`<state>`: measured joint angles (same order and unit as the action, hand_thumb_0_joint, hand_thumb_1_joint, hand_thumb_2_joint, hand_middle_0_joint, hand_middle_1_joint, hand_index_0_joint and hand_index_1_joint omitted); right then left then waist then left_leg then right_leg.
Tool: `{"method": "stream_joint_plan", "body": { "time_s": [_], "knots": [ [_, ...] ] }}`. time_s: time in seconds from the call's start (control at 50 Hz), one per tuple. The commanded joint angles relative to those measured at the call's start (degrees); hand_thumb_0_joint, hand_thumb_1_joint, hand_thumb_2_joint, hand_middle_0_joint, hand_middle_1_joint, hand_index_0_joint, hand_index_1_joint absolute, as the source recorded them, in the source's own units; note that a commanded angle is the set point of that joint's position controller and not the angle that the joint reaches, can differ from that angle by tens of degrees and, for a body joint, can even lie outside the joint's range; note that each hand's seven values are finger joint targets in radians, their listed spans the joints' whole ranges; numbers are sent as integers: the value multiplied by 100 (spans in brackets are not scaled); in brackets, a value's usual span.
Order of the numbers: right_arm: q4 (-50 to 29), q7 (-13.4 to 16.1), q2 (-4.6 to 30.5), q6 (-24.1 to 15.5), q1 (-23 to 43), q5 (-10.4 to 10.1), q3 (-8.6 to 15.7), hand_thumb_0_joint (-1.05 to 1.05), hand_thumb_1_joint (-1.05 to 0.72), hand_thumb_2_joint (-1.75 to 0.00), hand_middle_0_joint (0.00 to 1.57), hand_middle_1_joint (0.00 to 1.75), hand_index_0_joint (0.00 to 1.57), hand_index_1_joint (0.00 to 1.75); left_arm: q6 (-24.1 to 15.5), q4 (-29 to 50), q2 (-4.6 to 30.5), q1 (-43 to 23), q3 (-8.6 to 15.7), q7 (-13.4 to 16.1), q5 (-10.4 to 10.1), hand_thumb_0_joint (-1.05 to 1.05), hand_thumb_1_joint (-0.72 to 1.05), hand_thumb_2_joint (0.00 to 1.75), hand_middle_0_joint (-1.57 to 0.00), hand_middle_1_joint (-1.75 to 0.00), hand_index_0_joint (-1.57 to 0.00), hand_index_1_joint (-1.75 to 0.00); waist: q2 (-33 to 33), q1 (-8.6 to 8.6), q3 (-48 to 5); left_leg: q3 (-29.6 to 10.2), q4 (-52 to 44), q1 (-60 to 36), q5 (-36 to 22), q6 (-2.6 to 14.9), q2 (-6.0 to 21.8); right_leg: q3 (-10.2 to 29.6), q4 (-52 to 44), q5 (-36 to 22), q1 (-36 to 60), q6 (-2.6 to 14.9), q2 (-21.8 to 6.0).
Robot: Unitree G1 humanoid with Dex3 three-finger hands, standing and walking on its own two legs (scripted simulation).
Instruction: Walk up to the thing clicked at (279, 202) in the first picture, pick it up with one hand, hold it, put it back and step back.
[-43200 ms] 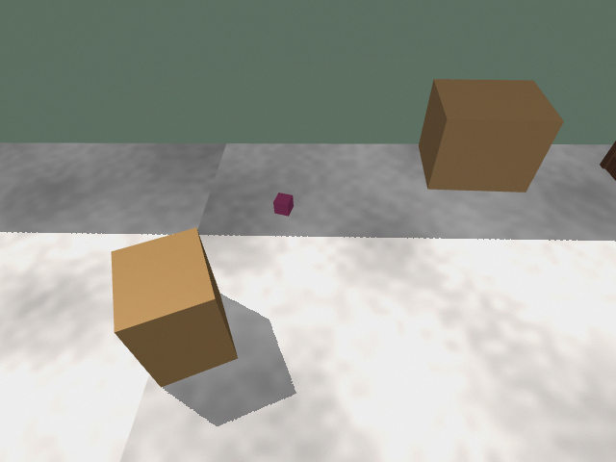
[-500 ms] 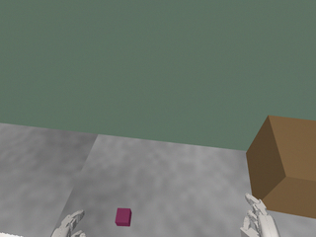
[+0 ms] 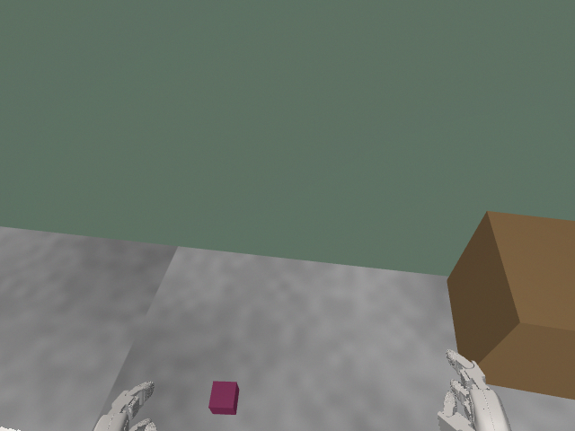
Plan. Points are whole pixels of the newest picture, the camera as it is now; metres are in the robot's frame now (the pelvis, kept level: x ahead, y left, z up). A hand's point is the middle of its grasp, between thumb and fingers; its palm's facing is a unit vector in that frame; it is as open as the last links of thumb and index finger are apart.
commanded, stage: stand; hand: left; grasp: from above
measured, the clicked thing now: (224, 397) +0.40 +0.20 -0.68
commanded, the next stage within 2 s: none
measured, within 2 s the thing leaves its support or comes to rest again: neither
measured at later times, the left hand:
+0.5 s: hand out of the picture +0.07 +0.24 -0.11, palm faces +0.02 -0.95 -0.32, open 7.4 cm
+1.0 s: hand out of the picture +0.05 +0.23 -0.09, palm faces +0.01 -0.94 -0.34, open 7.4 cm
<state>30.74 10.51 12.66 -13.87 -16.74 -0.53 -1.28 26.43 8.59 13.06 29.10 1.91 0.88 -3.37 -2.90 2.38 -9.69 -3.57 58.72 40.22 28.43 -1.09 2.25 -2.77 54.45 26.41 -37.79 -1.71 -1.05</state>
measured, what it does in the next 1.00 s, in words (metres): rises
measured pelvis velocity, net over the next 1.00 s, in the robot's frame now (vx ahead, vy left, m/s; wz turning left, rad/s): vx -0.01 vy -0.01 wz -0.01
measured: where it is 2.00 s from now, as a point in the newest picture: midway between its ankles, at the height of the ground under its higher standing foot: outside the picture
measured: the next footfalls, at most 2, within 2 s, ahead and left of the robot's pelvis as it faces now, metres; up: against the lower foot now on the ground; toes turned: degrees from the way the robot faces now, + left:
none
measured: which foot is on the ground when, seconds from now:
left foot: down 0.00-1.00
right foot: down 0.00-1.00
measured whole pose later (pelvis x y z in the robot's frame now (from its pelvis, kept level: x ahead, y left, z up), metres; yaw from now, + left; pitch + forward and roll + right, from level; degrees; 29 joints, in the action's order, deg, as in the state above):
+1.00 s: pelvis -0.01 -0.01 +0.07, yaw +0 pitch -4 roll +0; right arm 63.8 0.8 17.7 -0.1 -8.2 1.5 2.2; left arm -0.5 -64.2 16.8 9.4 2.0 1.1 1.7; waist -1.3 -0.5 3.8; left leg -0.7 21.4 6.3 10.9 -1.2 1.0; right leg -1.1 21.5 10.8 -6.5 -1.6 -2.3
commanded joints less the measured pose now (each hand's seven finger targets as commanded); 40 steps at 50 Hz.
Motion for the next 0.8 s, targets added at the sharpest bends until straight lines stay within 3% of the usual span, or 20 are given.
{"method": "stream_joint_plan", "body": {
  "time_s": [0.0, 0.02, 0.04, 0.06, 0.08, 0.12, 0.16, 0.2, 0.24, 0.38, 0.48, 0.54, 0.7, 0.78],
  "knots": [
    [-980, 63, 705, -313, 402, 1, 284, 0, -90, -90, 20, 30, 20, 30, -264, 1102, 642, -173, 349, 89, 53, 0, 90, 90, -20, -30, -20, -30, 107, -8, -286, 145, -986, -389, -982, 188, -220, -121, -923, -828, 262, 138, 193],
    [519, -279, 1342, 340, 734, 758, 523, 0, -90, -90, 20, 30, 20, 30, -1528, -909, 1103, -1853, 305, 279, 695, 0, 90, 90, -20, -30, -20, -30, 431, -363, 1041, -112, -1510, -673, -1808, 379, 61, 313, -1046, -642, 1130, 461, -205],
    [479, -485, 1461, 596, 804, 730, 638, 0, -90, -90, 20, 30, 20, 30, -1938, -1910, 1224, -1220, 424, 246, 727, 0, 90, 90, -20, -30, -20, -30, 823, -418, 710, 46, -1469, -902, -1603, 439, 4, 719, -1419, -524, 1268, 579, -340],
    [462, -599, 1421, 706, 806, 742, 632, 0, -90, -90, 20, 30, 20, 30, -2144, -2209, 1330, -1219, 420, 213, 772, 0, 90, 90, -20, -30, -20, -30, 958, -312, 586, 150, -1453, -1118, -1559, 429, -81, 874, -1531, -590, 1248, 646, -407],
    [486, -670, 1427, 785, 610, 737, 613, 0, -90, -90, 20, 30, 20, 30, -2250, -2411, 1279, -1403, 358, 168, 773, 0, 90, 90, -20, -30, -20, -30, 668, -163, 617, 22, -1582, -1075, -1285, 397, -123, 836, -1548, -420, 1191, 645, -312],
    [737, -857, 1258, 827, 588, 509, 561, 0, -90, -90, 20, 30, 20, 30, -2426, -2814, 1303, -1544, 294, 112, 718, 0, 90, 90, -20, -30, -20, -30, 244, -280, 314, 3, -1821, -1547, -1233, 446, -101, 685, -1404, -826, 1660, 511, -393],
    [868, -944, 1306, 873, 770, 398, 608, 0, -90, -90, 20, 30, 20, 30, -2467, -3246, 1229, -1529, 331, 95, 646, 0, 90, 90, -20, -30, -20, -30, 428, -411, 292, -14, -1922, -1802, -1513, 423, -58, 671, -1526, -939, 1590, 455, -385],
    [1039, -986, 1309, 933, 864, 357, 639, 0, -90, -90, 20, 30, 20, 30, -2530, -3729, 1188, -1656, 300, 106, 602, 0, 90, 90, -20, -30, -20, -30, 172, -461, 386, -189, -2213, -1796, -1300, 428, 62, 544, -1667, -822, 1728, 373, -375],
    [1171, -988, 1301, 1001, 912, 373, 652, 0, -90, -90, 20, 30, 20, 30, -2614, -4125, 1205, -1739, 312, 103, 606, 0, 90, 90, -20, -30, -20, -30, 102, -406, 409, -228, -2418, -1939, -1220, 448, 134, 500, -1769, -999, 1863, 322, -361],
    [1777, -915, 1383, 1141, 801, 316, 660, 0, -90, -90, 20, 30, 20, 30, -2779, -5250, 1304, -1776, 307, 136, 581, 0, 90, 90, -20, -30, -20, -30, 290, -335, 643, -200, -2716, -2577, -2219, 366, 168, 535, -2341, -2031, 2299, 353, -462],
    [2144, -874, 1448, 1196, 751, 276, 624, 0, -90, -90, 20, 30, 20, 30, -2759, -5841, 1327, -1785, 270, 169, 519, 0, 90, 90, -20, -30, -20, -30, 211, -308, 774, -235, -3191, -2802, -2382, 341, 246, 535, -2714, -2264, 2688, 317, -495],
    [2344, -853, 1462, 1214, 785, 244, 597, 0, -90, -90, 20, 30, 20, 30, -2750, -6120, 1349, -1829, 245, 174, 523, 0, 90, 90, -20, -30, -20, -30, 230, -305, 875, -231, -3405, -2965, -2431, 296, 271, 536, -2922, -2206, 2777, 298, -502],
    [2675, -881, 1485, 1253, 971, 214, 563, 0, -90, -90, 20, 30, 20, 30, -2755, -6631, 1378, -1981, 197, 144, 537, 0, 90, 90, -20, -30, -20, -30, 291, -336, 1264, -264, -4025, -2910, -1720, 217, 302, 505, -3423, -1595, 2995, 188, -479],
    [2776, -889, 1529, 1241, 1031, 216, 568, 0, -90, -90, 20, 30, 20, 30, -2764, -6773, 1417, -2049, 192, 126, 522, 0, 90, 90, -20, -30, -20, -30, 251, -309, 1192, -229, -4121, -3115, -1735, 215, 330, 560, -3571, -1701, 2990, 203, -529]
  ]
}}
